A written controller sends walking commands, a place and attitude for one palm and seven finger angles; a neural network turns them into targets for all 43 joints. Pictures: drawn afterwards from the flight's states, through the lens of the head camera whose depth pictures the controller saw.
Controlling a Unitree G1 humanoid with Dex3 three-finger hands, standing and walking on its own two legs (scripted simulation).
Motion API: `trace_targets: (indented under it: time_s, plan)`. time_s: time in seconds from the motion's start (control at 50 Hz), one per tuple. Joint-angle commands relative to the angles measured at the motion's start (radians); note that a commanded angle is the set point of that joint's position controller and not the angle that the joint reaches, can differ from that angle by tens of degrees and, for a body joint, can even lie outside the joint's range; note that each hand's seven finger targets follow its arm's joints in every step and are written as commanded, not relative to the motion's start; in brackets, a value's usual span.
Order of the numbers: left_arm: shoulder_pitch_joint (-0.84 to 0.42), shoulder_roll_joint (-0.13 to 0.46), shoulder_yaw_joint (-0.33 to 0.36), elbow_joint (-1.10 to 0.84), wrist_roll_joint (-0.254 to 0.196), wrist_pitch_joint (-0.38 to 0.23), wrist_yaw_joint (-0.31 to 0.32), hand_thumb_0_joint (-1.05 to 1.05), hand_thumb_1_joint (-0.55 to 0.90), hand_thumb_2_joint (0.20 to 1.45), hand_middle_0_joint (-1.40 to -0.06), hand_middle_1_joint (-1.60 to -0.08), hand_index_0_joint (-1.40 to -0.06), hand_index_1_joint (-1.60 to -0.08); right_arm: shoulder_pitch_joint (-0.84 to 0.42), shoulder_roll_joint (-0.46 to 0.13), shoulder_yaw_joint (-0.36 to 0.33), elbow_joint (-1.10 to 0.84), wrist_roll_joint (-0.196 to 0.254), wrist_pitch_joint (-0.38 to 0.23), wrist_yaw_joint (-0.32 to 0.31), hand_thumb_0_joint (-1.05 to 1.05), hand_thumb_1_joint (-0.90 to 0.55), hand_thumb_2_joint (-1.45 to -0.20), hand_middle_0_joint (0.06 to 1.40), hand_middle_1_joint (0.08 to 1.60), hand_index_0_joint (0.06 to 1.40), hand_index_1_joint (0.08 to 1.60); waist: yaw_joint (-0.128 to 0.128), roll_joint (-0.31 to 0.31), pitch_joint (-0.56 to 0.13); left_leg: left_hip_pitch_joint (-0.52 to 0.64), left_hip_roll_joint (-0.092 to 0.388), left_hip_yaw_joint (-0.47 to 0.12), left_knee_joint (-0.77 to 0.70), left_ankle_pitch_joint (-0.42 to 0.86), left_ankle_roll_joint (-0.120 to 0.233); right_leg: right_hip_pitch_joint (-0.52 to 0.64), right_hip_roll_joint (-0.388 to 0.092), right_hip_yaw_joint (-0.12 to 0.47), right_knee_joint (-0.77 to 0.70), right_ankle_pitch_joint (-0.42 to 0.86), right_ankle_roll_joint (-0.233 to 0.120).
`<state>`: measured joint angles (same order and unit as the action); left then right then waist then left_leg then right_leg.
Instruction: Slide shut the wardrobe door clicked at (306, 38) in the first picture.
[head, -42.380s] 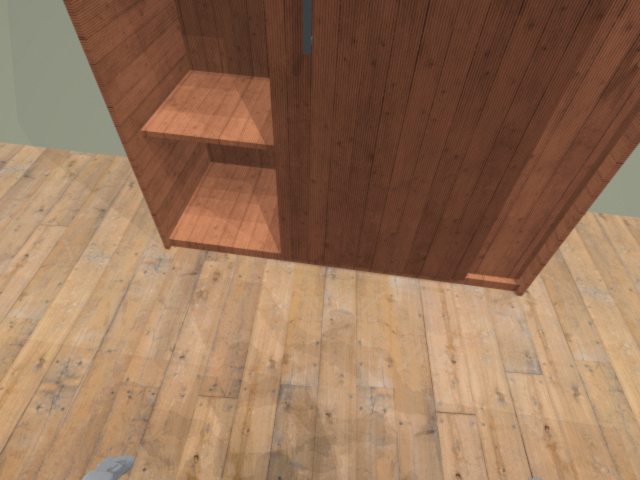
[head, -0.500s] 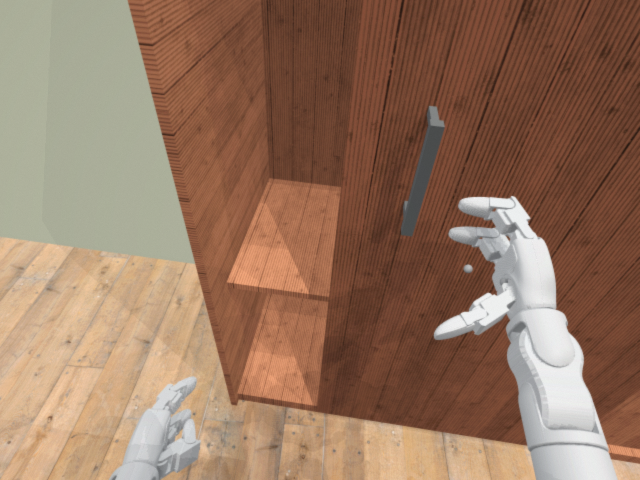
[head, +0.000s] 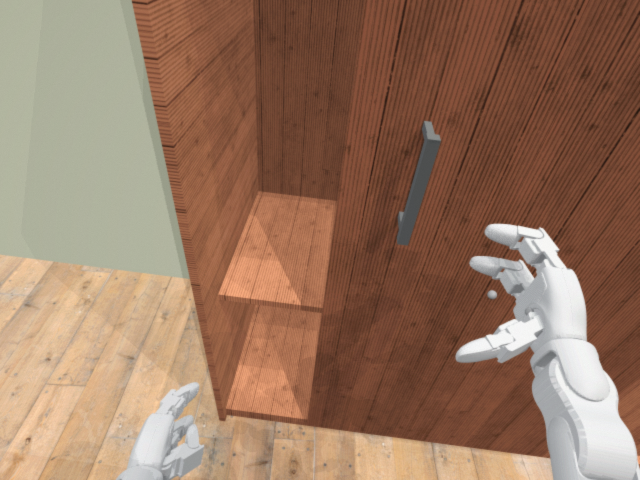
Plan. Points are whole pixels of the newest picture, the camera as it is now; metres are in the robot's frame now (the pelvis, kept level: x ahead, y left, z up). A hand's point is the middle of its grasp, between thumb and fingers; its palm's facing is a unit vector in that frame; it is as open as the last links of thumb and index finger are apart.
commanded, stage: draw the hand back to the body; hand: right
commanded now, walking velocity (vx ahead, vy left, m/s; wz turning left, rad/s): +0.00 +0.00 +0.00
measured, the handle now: (414, 186) +0.46 -0.12 +0.18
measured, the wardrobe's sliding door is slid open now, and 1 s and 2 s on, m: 0.25 0.25 0.25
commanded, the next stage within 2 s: step back with the hand held close in 1.36 s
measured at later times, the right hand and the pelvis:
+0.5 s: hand (549, 355) +0.22 -0.22 +0.15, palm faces +0.31 +0.92 -0.25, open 13.5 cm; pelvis -0.01 +0.00 +0.00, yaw -1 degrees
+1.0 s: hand (633, 383) +0.19 -0.29 +0.15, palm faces +0.43 +0.83 -0.36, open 8.6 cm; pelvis +0.00 -0.02 +0.00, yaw +0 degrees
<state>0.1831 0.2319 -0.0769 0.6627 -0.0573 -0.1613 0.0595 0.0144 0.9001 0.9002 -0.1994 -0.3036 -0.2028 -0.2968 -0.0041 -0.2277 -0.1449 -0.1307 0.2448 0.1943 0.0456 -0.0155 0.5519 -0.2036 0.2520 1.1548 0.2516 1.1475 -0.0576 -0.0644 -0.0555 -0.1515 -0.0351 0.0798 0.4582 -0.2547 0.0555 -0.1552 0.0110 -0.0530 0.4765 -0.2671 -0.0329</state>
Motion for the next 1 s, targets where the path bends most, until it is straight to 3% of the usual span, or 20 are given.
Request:
trace_targets:
  time_s: [0.0, 0.1, 0.14, 0.2, 0.26, 0.28, 0.3, 0.32, 0.34, 0.36, 0.44, 0.48, 0.54, 0.62, 0.7, 0.78, 0.8, 0.88, 0.9, 0.98]
  plan:
    - [-0.18, 0.104, 0.043, -0.177, -0.008, -0.053, 0.004, 0.0, 0.9, 0.9, -0.2, -0.3, -0.2, -0.3, -0.156, -0.127, -0.081, -0.198, 0.035, -0.049, 0.044, 0.0, 0.55, -0.2, 0.25, 1.15, 0.25, 1.15, -0.014, 0.135, -0.088, 0.033, 0.034, -0.07, -0.077, 0.29, -0.048, 0.008, -0.007, 0.056, -0.04, 0.213, -0.006]
    - [-0.203, 0.1, 0.039, -0.191, -0.013, -0.051, 0.013, 0.0, 0.9, 0.9, -0.2, -0.3, -0.2, -0.3, -0.173, -0.176, -0.106, -0.308, 0.032, -0.021, 0.05, 0.0, 0.55, -0.2, 0.25, 1.15, 0.25, 1.15, -0.013, -0.004, -0.075, 0.001, 0.036, -0.077, -0.09, 0.189, -0.039, 0.032, -0.002, 0.057, -0.044, 0.169, -0.003]
    - [-0.201, 0.1, 0.04, -0.196, -0.011, -0.057, 0.017, 0.0, 0.9, 0.9, -0.2, -0.3, -0.2, -0.3, -0.19, -0.182, -0.112, -0.351, 0.031, -0.035, 0.039, 0.0, 0.55, -0.2, 0.25, 1.15, 0.25, 1.15, -0.007, -0.02, -0.085, -0.001, 0.035, -0.074, -0.094, 0.15, -0.036, 0.043, -0.004, 0.064, -0.049, 0.151, -0.002]
    - [-0.191, 0.105, 0.042, -0.182, -0.008, -0.071, 0.029, 0.0, 0.9, 0.9, -0.2, -0.3, -0.2, -0.3, -0.217, -0.221, -0.149, -0.351, 0.04, -0.072, 0.03, 0.0, 0.477, -0.235, 0.247, 1.107, 0.247, 1.107, 0.0, 0.054, -0.08, -0.01, 0.03, -0.082, -0.116, 0.096, -0.044, 0.044, -0.008, 0.07, -0.046, 0.119, -0.006]
    - [-0.188, 0.108, 0.041, -0.169, -0.01, -0.089, 0.036, 0.0, 0.9, 0.9, -0.2, -0.3, -0.2, -0.3, -0.182, -0.207, -0.144, -0.303, 0.056, -0.094, 0.052, 0.0, 0.369, -0.287, 0.244, 1.044, 0.244, 1.044, 0.002, 0.064, -0.056, -0.011, 0.035, -0.089, -0.127, 0.07, -0.047, 0.034, -0.007, 0.07, -0.048, 0.097, -0.007]
    - [-0.172, 0.105, 0.061, -0.159, 0.033, -0.079, 0.019, 0.0, 0.9, 0.9, -0.2, -0.3, -0.2, -0.3, -0.11, -0.319, -0.157, -0.331, -0.081, -0.182, -0.038, 0.0, 0.332, -0.305, 0.242, 1.023, 0.242, 1.023, -0.006, 0.073, 0.023, -0.05, 0.067, -0.134, -0.188, 0.034, -0.045, -0.006, -0.01, 0.089, -0.048, 0.076, -0.011]
    - [-0.165, 0.106, 0.066, -0.145, 0.038, -0.07, 0.006, 0.0, 0.9, 0.9, -0.2, -0.3, -0.2, -0.3, -0.03, -0.279, -0.152, -0.263, -0.093, -0.212, -0.069, 0.0, 0.296, -0.322, 0.241, 1.001, 0.241, 1.001, -0.004, 0.079, 0.049, -0.057, 0.078, -0.139, -0.208, -0.007, -0.038, -0.016, -0.013, 0.083, -0.045, 0.062, -0.007]
    - [-0.171, 0.101, 0.062, -0.148, 0.035, -0.062, -0.001, 0.0, 0.9, 0.9, -0.2, -0.3, -0.2, -0.3, 0.006, -0.214, -0.101, -0.246, -0.094, -0.232, -0.073, 0.0, 0.26, -0.34, 0.24, 0.98, 0.24, 0.98, 0.005, 0.087, 0.073, -0.069, 0.083, -0.14, -0.211, -0.027, -0.036, -0.02, -0.018, 0.086, -0.049, 0.049, -0.006]
    - [-0.165, 0.097, 0.064, -0.153, 0.035, -0.055, -0.006, 0.0, 0.9, 0.9, -0.2, -0.3, -0.2, -0.3, 0.036, -0.21, -0.091, -0.25, -0.106, -0.256, -0.082, 0.0, 0.224, -0.357, 0.239, 0.959, 0.239, 0.959, 0.004, 0.082, 0.063, -0.057, 0.082, -0.139, -0.205, -0.029, -0.034, -0.008, -0.021, 0.084, -0.053, 0.046, -0.007]
    - [-0.166, 0.096, 0.068, -0.159, 0.036, -0.05, -0.009, 0.0, 0.9, 0.9, -0.2, -0.3, -0.2, -0.3, 0.049, -0.21, -0.085, -0.275, -0.113, -0.279, -0.089, 0.0, 0.188, -0.375, 0.237, 0.938, 0.237, 0.938, 0.003, 0.038, 0.032, -0.04, 0.085, -0.138, -0.202, -0.022, -0.033, 0.011, -0.02, 0.076, -0.057, 0.046, -0.009]
    - [-0.156, 0.099, 0.078, -0.167, 0.041, -0.041, -0.011, 0.0, 0.9, 0.9, -0.2, -0.3, -0.2, -0.3, 0.069, -0.262, -0.127, -0.352, -0.137, -0.344, -0.121, 0.0, 0.043, -0.445, 0.232, 0.853, 0.232, 0.853, -0.002, -0.024, -0.064, 0.026, 0.078, -0.123, -0.178, 0.045, -0.027, 0.056, -0.02, 0.075, -0.082, 0.083, -0.008]
    - [-0.153, 0.099, 0.081, -0.167, 0.044, -0.041, -0.009, 0.0, 0.9, 0.9, -0.2, -0.3, -0.2, -0.3, 0.079, -0.286, -0.154, -0.374, -0.147, -0.365, -0.133, 0.0, -0.03, -0.48, 0.23, 0.81, 0.23, 0.81, -0.005, 0.009, -0.082, 0.049, 0.072, -0.113, -0.168, 0.083, -0.026, 0.065, -0.021, 0.08, -0.092, 0.112, -0.008]
    - [-0.155, 0.101, 0.086, -0.164, 0.046, -0.038, -0.003, 0.0, 0.9, 0.9, -0.2, -0.3, -0.2, -0.3, 0.114, -0.302, -0.18, -0.384, -0.152, -0.38, -0.142, 0.0, -0.139, -0.533, 0.226, 0.746, 0.226, 0.746, -0.005, 0.046, -0.061, 0.048, 0.069, -0.107, -0.174, 0.103, -0.027, 0.072, -0.024, 0.083, -0.101, 0.133, -0.011]
    - [-0.151, 0.102, 0.087, -0.152, 0.046, -0.03, -0.003, 0.0, 0.9, 0.9, -0.2, -0.3, -0.2, -0.3, 0.18, -0.283, -0.182, -0.347, -0.156, -0.38, -0.142, 0.0, -0.284, -0.603, 0.221, 0.661, 0.221, 0.661, -0.005, 0.039, 0.012, 0.027, 0.062, -0.092, -0.173, 0.122, -0.024, 0.064, -0.03, 0.09, -0.116, 0.151, -0.006]
    - [-0.138, 0.108, 0.094, -0.151, 0.045, -0.021, -0.009, 0.0, 0.9, 0.9, -0.2, -0.3, -0.2, -0.3, 0.264, -0.272, -0.193, -0.337, -0.158, -0.379, -0.136, 0.0, -0.429, -0.673, 0.216, 0.576, 0.216, 0.576, -0.013, 0.005, 0.013, 0.042, 0.058, -0.082, -0.153, 0.157, -0.019, 0.065, -0.034, 0.091, -0.123, 0.189, 0.001]
    - [-0.133, 0.109, 0.1, -0.162, 0.047, -0.015, -0.014, 0.0, 0.9, 0.9, -0.2, -0.3, -0.2, -0.3, 0.3, -0.301, -0.236, -0.397, -0.154, -0.382, -0.137, 0.0, -0.574, -0.743, 0.211, 0.491, 0.211, 0.491, -0.017, 0.028, -0.027, 0.066, 0.053, -0.079, -0.137, 0.191, -0.019, 0.072, -0.038, 0.099, -0.121, 0.225, 0.003]
    - [-0.13, 0.111, 0.101, -0.16, 0.047, -0.012, -0.013, 0.0, 0.9, 0.9, -0.2, -0.3, -0.2, -0.3, 0.328, -0.314, -0.253, -0.386, -0.155, -0.378, -0.138, 0.0, -0.61, -0.76, 0.21, 0.47, 0.21, 0.47, -0.021, 0.005, -0.014, 0.065, 0.054, -0.078, -0.138, 0.197, -0.017, 0.067, -0.04, 0.097, -0.12, 0.238, 0.006]
    - [-0.129, 0.109, 0.102, -0.163, 0.046, -0.004, -0.012, 0.0, 0.9, 0.9, -0.2, -0.3, -0.2, -0.3, 0.328, -0.328, -0.285, -0.411, -0.15, -0.374, -0.141, 0.0, -0.755, -0.83, 0.205, 0.385, 0.205, 0.385, -0.016, 0.026, -0.001, 0.062, 0.051, -0.075, -0.138, 0.195, -0.017, 0.056, -0.043, 0.104, -0.122, 0.236, 0.01]
    - [-0.129, 0.111, 0.102, -0.161, 0.044, -0.001, -0.011, 0.0, 0.9, 0.9, -0.2, -0.3, -0.2, -0.3, 0.334, -0.329, -0.286, -0.408, -0.154, -0.37, -0.141, 0.0, -0.791, -0.848, 0.204, 0.364, 0.204, 0.364, -0.016, -0.01, 0.014, 0.053, 0.051, -0.075, -0.142, 0.185, -0.016, 0.058, -0.046, 0.102, -0.123, 0.236, 0.012]
    - [-0.125, 0.11, 0.1, -0.162, 0.047, -0.004, -0.01, 0.0, 0.9, 0.9, -0.2, -0.3, -0.2, -0.3, 0.315, -0.318, -0.282, -0.436, -0.152, -0.368, -0.146, 0.0, -0.9, -0.9, 0.2, 0.3, 0.2, 0.3, -0.012, -0.039, 0.004, 0.056, 0.049, -0.069, -0.139, 0.178, -0.014, 0.07, -0.044, 0.114, -0.13, 0.24, 0.02]
